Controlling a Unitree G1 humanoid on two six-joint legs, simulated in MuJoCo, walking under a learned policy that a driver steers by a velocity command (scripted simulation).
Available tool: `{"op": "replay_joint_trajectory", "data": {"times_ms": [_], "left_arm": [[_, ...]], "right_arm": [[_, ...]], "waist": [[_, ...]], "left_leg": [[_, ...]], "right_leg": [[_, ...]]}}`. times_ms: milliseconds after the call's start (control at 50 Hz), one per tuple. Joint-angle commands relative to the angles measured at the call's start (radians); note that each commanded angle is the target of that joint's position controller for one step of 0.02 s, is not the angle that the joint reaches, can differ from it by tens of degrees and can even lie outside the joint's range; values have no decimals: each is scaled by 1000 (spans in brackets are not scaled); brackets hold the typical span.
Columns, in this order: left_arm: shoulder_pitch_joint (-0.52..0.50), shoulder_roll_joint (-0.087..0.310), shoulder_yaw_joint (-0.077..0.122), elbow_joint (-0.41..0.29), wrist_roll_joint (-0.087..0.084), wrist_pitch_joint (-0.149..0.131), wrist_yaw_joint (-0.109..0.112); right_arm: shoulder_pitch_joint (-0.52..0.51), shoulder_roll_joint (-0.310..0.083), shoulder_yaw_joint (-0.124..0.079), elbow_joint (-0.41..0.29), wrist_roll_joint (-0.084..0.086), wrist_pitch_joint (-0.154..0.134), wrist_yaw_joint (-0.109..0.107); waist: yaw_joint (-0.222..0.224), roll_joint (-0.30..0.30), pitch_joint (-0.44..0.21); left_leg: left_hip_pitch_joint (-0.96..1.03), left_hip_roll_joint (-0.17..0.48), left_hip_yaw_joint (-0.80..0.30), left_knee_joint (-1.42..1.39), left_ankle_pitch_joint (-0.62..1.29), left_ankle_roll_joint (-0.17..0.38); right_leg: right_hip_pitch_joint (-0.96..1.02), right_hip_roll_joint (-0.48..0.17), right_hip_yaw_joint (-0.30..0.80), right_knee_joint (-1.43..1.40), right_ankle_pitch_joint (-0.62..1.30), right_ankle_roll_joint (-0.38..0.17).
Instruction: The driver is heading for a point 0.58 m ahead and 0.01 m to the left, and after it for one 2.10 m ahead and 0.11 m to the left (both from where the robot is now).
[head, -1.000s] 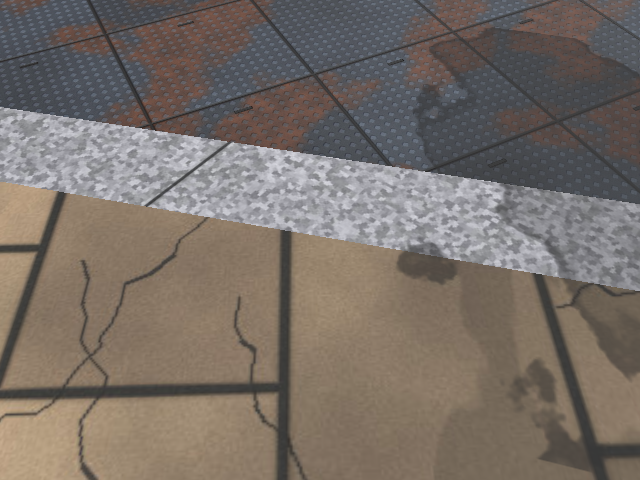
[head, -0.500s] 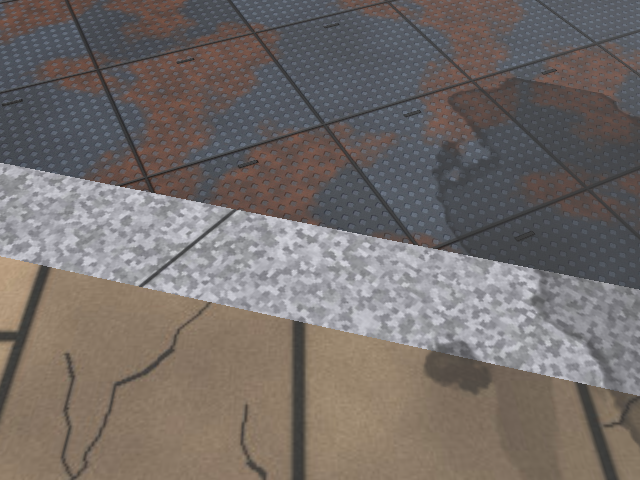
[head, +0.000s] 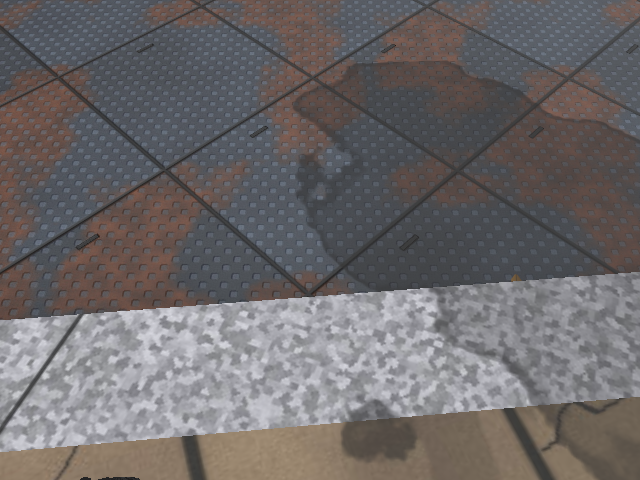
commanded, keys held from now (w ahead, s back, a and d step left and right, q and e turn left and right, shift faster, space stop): w+e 0.10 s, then w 0.68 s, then w+q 0.22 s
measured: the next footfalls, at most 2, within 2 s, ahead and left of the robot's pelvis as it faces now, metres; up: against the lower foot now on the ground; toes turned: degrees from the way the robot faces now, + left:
left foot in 0.44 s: +0.45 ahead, +0.10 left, +0.00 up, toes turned -9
right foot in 0.98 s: +0.68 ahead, -0.18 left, +0.00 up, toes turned -6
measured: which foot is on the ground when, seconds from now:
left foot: up 0.00-0.42, down 0.44-1.00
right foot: down 0.00-0.46, up 0.48-0.96, down 0.98-1.00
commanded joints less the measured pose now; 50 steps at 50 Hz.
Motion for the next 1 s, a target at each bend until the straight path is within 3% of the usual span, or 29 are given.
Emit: {"op": "replay_joint_trajectory", "data": {"times_ms": [20, 40, 60, 80, 120, 200, 240, 280, 340, 400, 420, 440, 460, 480, 500, 520, 540, 560, 600, 660, 720, 780, 880, 920, 960, 980, 1000], "left_arm": [[268, 166, 52, -3, 3, -16, 15], [190, 141, 44, -20, -3, -19, 14], [139, 102, 31, -36, 0, -18, 15], [123, 107, 30, -50, 10, -19, 18], [130, 114, 33, -49, 5, -24, 27], [207, 131, 33, -17, 3, -23, 51], [239, 131, 30, -3, 0, -19, 54], [272, 140, 29, 12, 0, -19, 54], [309, 143, 28, 34, -1, -13, 56], [308, 158, 34, 45, 3, -1, 63], [284, 163, 34, 41, 3, 3, 65], [262, 148, 27, 33, 5, 5, 63], [251, 109, 9, 8, 18, 6, 63], [420, 25, -14, 17, 1, -10, 57], [401, 89, -8, 30, -9, -22, 52], [284, 145, 9, 3, -21, -27, 49], [205, 135, 4, -20, -14, -30, 51], [168, 123, 7, -32, 3, -32, 51], [213, 99, 9, -18, 6, -21, 50], [200, 68, 3, -22, 11, -7, 54], [104, 49, -6, -42, 17, -11, 54], [16, 34, -12, -58, 12, -21, 44], [-129, 51, -8, -115, 5, -49, 17], [-123, 70, 1, -124, 6, -61, 7], [15, 108, 23, -90, 7, -69, 11], [163, 155, 42, -59, 22, -72, 20], [324, 237, 63, -49, 27, -66, 29]], "right_arm": [[-112, -137, -17, -172, 37, -91, 24], [-111, -126, -18, -159, 16, -91, 15], [-103, -133, -29, -152, -6, -78, 8], [-79, -134, -32, -160, -10, -63, 9], [-63, -114, -32, -165, -20, -42, 10], [-197, -66, -13, -206, -25, -33, 9], [-259, -51, -5, -219, -18, -40, 18], [-317, -55, -3, -234, -8, -45, 28], [-376, -81, -9, -266, -5, -53, 43], [-336, -103, -18, -271, -4, -63, 52], [-265, -119, -28, -254, -5, -65, 51], [-139, -150, -45, -221, -11, -67, 47], [37, -205, -58, -197, -25, -67, 42], [148, -264, -78, -156, -21, -56, 48], [153, -173, -55, -151, 8, -49, 51], [77, -123, -38, -165, 14, -40, 46], [9, -111, -30, -180, 1, -30, 42], [-29, -98, -23, -181, -10, -28, 44], [-53, -78, -15, -181, -20, -34, 48], [-32, -109, -25, -161, -9, -42, 46], [2, -140, -36, -139, -4, -32, 36], [48, -144, -35, -113, 7, -21, 30], [133, -161, -38, -69, 20, 3, 21], [133, -176, -44, -62, 14, 20, 10], [108, -178, -44, -66, 14, 32, 4], [92, -143, -31, -82, 7, 30, 6], [121, -76, -9, -113, -17, 18, 6]], "waist": [[120, -55, -234], [64, 36, -162], [30, 49, -120], [2, -5, -116], [-12, -5, -106], [39, -35, -75], [73, -60, -74], [103, -74, -59], [120, -76, -28], [84, -98, -32], [41, -105, -63], [-24, -87, -146], [-93, -3, -297], [-50, 285, -438], [-72, 262, -409], [-80, 158, -232], [-56, 61, -149], [-30, 37, -79], [18, 88, -73], [29, 89, -64], [2, 65, -51], [-32, 74, -33], [-71, 63, 12], [-47, 88, 0], [33, 102, -73], [98, 73, -197], [142, -94, -361]], "left_leg": [[-681, -12, -206, 359, 58, 42], [-620, 32, -196, 264, 122, 39], [-556, 57, -189, 194, 168, 33], [-496, 67, -194, 168, 185, 17], [-466, 72, -172, 89, 214, -18], [-476, 49, -133, -187, 457, -42], [-433, 23, -123, -336, 585, -31], [-410, 0, -115, -415, 649, -21], [-475, -9, -130, -482, 575, 13], [-432, -28, -121, -527, 449, 58], [-329, -54, -96, -556, 435, 80], [-138, -56, -90, -569, 485, 113], [154, 100, -258, -536, 538, 185], [520, 314, -693, -594, 350, 355], [519, 336, -856, -703, 126, 349], [385, 301, -722, -723, 71, 299], [242, 259, -605, -743, 130, 267], [126, 218, -532, -775, 216, 260], [24, 161, -435, -819, 333, 249], [-22, 152, -343, -858, 481, 269], [-2, 144, -279, -874, 547, 252], [13, 118, -219, -866, 539, 221], [63, 155, -283, -797, 513, 219], [114, 171, -319, -744, 556, 197], [102, 136, -312, -619, 664, 165], [2, 79, -271, -436, 628, 134], [-248, -28, -195, -103, 306, 84]], "right_leg": [[741, -332, 646, -353, 19, -254], [581, -281, 533, -362, 103, -210], [474, -239, 453, -386, 182, -182], [393, -231, 440, -406, 242, -197], [317, -209, 371, -422, 337, -200], [277, -150, 255, -429, 391, -145], [285, -133, 230, -417, 325, -114], [304, -158, 259, -416, 241, -108], [424, -219, 325, -363, 232, -110], [513, -262, 365, -299, 352, -87], [513, -241, 345, -234, 498, -71], [478, -185, 301, -91, 607, -46], [317, -118, 246, 185, 429, -9], [-68, 47, 175, 564, -181, 70], [-219, 24, 249, 682, -390, 69], [-292, -30, 232, 716, -319, 67], [-273, -81, 186, 672, -230, 66], [-252, -111, 168, 598, -177, 70], [-159, -149, 158, 509, -118, 77], [-158, -166, 129, 389, -72, 103], [-185, -176, 120, 206, 89, 116], [-151, -155, 100, 41, 235, 113], [-106, -105, 97, -118, 221, 107], [-62, -89, 100, -169, 161, 94], [146, -66, 74, -221, 147, 58], [395, -137, 127, -164, 186, 14], [719, -354, 355, -127, 169, -65]]}}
